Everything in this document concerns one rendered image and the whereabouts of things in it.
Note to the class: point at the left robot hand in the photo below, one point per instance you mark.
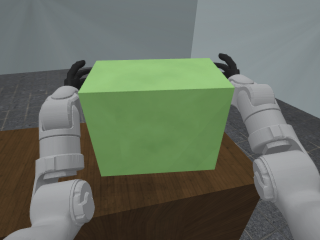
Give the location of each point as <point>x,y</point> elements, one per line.
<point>73,75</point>

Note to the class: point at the pedestal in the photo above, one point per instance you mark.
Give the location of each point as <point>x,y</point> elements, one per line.
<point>211,204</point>

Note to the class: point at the carton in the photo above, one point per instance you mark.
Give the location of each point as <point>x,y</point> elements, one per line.
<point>149,116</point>

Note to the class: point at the right robot upper arm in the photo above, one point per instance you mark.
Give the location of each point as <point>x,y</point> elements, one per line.
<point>289,180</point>

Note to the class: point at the left robot forearm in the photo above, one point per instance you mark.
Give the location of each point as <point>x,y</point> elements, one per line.
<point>59,138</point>

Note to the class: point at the right robot hand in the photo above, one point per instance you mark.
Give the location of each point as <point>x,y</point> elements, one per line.
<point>230,69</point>

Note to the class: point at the left robot upper arm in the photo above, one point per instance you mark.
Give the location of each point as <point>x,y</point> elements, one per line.
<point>58,211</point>

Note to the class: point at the right robot forearm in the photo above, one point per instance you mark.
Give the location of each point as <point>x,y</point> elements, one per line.
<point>268,131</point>

